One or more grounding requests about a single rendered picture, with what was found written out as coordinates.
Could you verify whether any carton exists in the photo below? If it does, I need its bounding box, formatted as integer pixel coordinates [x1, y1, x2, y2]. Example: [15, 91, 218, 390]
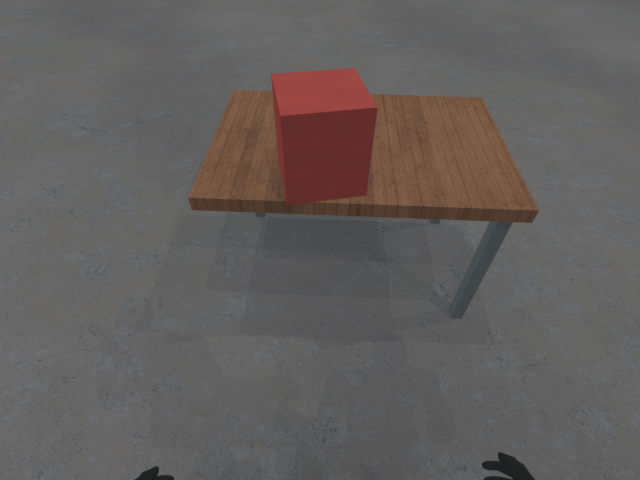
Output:
[271, 68, 378, 205]

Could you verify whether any robot right hand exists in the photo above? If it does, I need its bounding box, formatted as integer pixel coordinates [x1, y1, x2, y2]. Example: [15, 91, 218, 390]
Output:
[482, 452, 535, 480]

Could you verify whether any table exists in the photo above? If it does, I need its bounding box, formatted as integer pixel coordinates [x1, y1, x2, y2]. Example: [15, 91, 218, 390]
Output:
[188, 90, 539, 319]

